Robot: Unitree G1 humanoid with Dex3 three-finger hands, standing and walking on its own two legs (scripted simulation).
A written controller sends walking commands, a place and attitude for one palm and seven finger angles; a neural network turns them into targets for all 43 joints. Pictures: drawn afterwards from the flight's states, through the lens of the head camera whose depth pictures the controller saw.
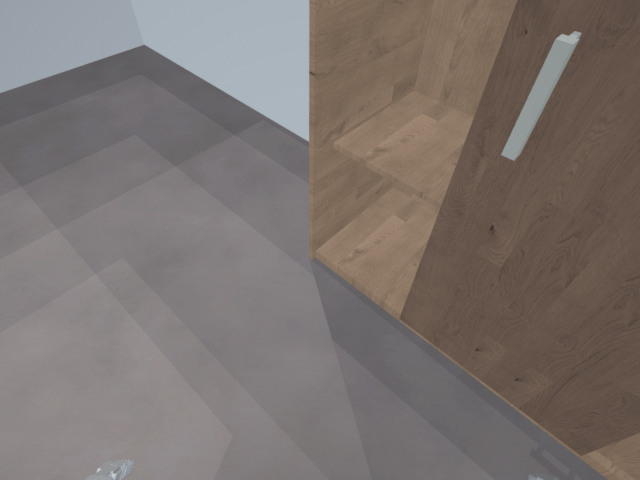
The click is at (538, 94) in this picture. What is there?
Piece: wardrobe's sliding door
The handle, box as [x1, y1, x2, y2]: [501, 31, 581, 160]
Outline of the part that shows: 581,33 574,31 568,36 561,34 555,39 502,151 502,155 513,160 521,151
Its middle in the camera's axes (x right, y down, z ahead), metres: +0.35 -0.22 +0.61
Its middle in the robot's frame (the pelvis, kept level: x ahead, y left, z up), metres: +0.65 -0.30 +0.16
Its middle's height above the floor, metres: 0.92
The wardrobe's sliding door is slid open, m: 0.41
